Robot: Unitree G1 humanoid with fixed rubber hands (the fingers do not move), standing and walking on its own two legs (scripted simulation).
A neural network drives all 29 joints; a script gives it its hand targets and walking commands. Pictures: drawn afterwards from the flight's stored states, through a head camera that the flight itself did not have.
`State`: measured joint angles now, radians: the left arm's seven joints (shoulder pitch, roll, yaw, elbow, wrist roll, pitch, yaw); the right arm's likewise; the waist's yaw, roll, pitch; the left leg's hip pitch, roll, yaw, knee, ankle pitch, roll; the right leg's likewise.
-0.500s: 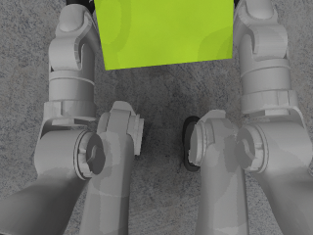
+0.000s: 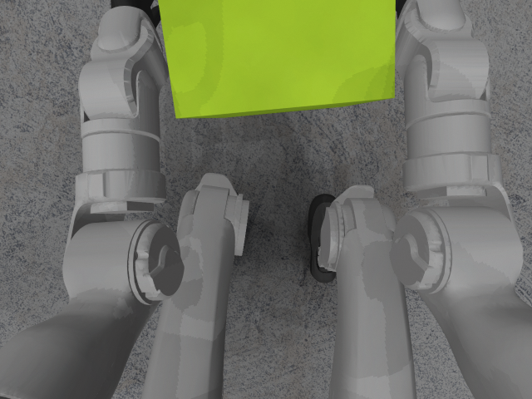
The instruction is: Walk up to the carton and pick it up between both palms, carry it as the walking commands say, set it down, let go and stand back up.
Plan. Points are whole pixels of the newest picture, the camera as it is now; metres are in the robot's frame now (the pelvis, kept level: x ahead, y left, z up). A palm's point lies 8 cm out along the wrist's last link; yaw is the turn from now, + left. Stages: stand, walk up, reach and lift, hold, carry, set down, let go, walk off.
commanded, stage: reach and lift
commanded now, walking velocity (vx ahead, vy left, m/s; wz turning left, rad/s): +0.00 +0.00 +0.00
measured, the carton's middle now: (275, 21) +0.54 +0.04 -0.17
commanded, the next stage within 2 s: none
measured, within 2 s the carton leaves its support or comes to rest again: neither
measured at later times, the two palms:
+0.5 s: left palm (100, 7) +0.50 +0.18 -0.04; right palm out of the picture +0.54 -0.10 -0.03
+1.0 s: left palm out of the picture +0.48 +0.18 +0.04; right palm out of the picture +0.52 -0.11 +0.04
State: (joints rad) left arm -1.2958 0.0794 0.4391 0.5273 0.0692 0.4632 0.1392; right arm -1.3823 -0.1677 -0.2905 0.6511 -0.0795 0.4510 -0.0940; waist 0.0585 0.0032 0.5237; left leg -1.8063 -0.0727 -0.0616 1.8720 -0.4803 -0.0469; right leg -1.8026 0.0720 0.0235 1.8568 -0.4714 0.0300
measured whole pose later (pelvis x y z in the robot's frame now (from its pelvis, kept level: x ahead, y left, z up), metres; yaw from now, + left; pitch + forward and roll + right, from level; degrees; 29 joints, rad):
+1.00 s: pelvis +0.00 -0.01 +0.11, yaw +0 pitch +14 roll +0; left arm -1.08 0.02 0.43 0.46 0.08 0.46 0.12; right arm -1.16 -0.09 -0.28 0.57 -0.11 0.45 -0.09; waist 0.07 0.00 0.52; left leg -1.32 -0.06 -0.07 1.51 -0.43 -0.05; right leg -1.33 0.07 0.03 1.51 -0.42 0.00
